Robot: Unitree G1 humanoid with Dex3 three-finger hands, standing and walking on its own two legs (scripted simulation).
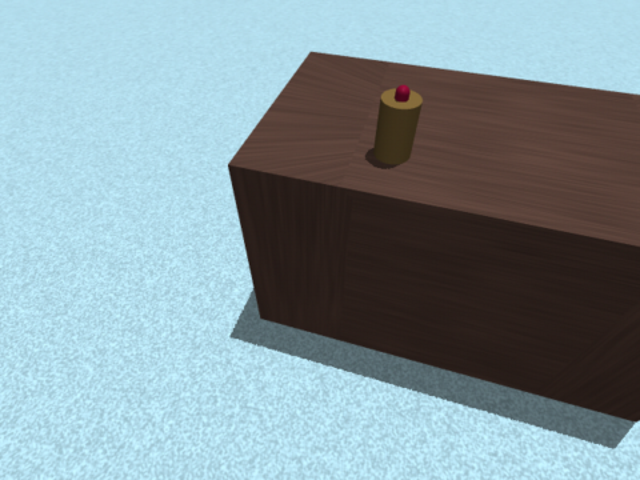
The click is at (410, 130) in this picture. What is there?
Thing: necked bottle
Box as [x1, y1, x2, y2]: [374, 85, 422, 164]
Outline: 405,85 401,85 394,89 389,89 383,92 381,95 374,144 374,155 379,160 386,163 395,164 407,160 411,150 422,99 417,93 410,90
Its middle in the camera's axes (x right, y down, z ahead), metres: +0.18 -0.26 +0.86
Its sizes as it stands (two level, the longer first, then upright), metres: 0.088 0.088 0.168
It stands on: a support 0.70 m high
